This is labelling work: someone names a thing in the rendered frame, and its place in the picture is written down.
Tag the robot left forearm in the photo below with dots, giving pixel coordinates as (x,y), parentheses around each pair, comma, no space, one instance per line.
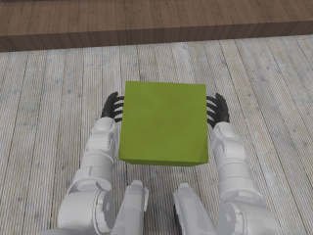
(96,167)

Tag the carton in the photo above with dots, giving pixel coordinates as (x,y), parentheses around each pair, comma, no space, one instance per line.
(164,123)

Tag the robot right upper arm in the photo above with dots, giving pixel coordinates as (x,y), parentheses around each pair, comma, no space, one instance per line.
(240,218)

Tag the right robot hand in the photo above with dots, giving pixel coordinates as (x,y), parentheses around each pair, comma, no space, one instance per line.
(220,110)

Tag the robot left upper arm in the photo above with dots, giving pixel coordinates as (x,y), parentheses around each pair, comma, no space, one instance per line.
(89,212)

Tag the robot right forearm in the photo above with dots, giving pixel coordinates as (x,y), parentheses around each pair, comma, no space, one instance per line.
(235,179)

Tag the left robot hand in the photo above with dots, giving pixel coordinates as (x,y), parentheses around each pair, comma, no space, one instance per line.
(110,106)

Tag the left robot shin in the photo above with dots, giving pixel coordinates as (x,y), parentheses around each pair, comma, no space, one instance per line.
(135,181)

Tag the robot right foot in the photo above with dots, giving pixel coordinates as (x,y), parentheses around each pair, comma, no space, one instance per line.
(176,217)

